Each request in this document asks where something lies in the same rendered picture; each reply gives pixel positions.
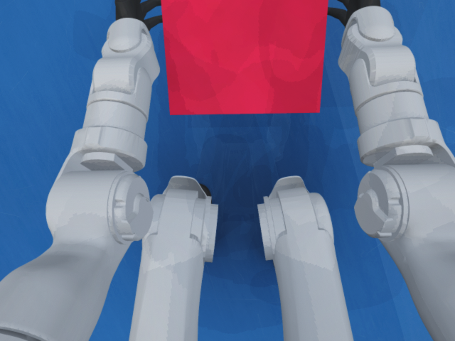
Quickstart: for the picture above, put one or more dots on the carton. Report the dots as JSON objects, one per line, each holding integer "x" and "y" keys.
{"x": 244, "y": 56}

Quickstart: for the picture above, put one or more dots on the robot right upper arm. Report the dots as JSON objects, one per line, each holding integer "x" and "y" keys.
{"x": 411, "y": 210}

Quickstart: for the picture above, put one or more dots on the robot left upper arm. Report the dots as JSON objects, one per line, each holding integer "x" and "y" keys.
{"x": 93, "y": 216}

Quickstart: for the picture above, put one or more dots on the right robot hand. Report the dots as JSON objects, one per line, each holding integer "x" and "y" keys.
{"x": 352, "y": 6}

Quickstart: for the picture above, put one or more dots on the left robot foot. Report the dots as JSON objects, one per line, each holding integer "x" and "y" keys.
{"x": 206, "y": 190}

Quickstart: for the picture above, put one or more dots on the robot left forearm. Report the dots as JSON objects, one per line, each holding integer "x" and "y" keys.
{"x": 112, "y": 136}

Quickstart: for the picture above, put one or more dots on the robot right forearm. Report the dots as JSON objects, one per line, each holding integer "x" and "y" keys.
{"x": 387, "y": 96}

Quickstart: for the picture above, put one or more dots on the left robot hand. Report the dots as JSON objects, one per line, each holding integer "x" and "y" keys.
{"x": 137, "y": 10}

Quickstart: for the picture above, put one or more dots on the robot left shin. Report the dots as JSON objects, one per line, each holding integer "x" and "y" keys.
{"x": 157, "y": 201}

